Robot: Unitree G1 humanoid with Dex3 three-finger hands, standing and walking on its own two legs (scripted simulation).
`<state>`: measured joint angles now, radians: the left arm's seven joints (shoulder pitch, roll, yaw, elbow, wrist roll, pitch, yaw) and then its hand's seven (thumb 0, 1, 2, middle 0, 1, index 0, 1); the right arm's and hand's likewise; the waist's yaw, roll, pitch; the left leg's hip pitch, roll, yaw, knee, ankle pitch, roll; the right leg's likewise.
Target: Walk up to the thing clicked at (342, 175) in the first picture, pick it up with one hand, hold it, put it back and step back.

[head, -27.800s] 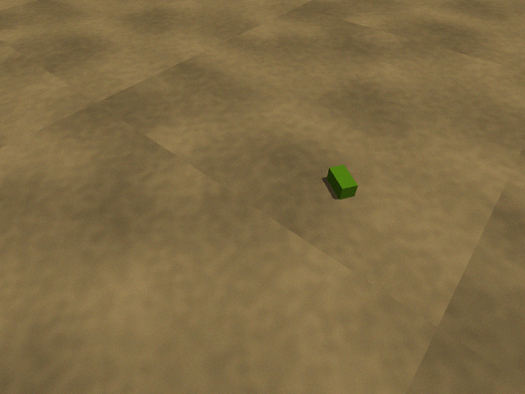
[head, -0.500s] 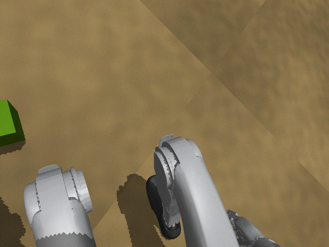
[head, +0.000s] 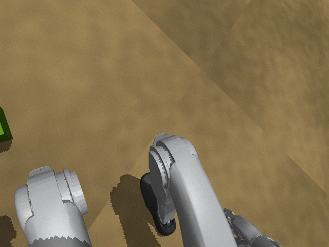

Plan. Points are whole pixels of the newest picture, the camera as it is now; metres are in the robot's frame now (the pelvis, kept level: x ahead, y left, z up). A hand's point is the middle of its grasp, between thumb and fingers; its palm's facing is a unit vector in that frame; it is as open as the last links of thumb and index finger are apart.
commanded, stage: open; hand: left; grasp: from above
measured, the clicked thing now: out of the picture +0.43 +0.34 -0.26
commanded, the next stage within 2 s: withdraw in 0.62 s
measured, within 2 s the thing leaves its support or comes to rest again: rests again in 0.02 s
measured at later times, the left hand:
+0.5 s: hand out of the picture +0.43 +0.33 -0.22, palm faces -0.44 -0.13 -0.89, open 13.3 cm
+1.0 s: hand out of the picture +0.44 +0.34 -0.19, palm faces -0.32 -0.12 -0.94, open 13.9 cm
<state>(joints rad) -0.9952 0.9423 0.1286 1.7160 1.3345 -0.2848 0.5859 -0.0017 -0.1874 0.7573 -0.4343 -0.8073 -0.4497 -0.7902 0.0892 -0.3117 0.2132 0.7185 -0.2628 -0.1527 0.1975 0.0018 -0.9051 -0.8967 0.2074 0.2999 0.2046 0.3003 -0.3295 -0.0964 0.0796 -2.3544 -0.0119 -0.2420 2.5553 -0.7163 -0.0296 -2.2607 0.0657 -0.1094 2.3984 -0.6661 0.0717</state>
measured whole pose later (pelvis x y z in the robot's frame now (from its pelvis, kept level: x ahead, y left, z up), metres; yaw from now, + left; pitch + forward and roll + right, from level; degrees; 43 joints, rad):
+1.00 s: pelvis +0.00 +0.00 +0.01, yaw +0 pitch +31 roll -12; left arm -0.91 0.87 0.18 1.48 1.30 -0.23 0.57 0.00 -0.51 1.00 -0.09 -1.05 -0.10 -1.04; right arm 0.13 -0.31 0.16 0.74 -0.23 -0.14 0.23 0.00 -0.91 -0.90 0.21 0.30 0.20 0.30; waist -0.28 -0.06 0.02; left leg -2.36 -0.01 -0.24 2.53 -0.73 -0.04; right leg -2.27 0.05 -0.11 2.39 -0.68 0.06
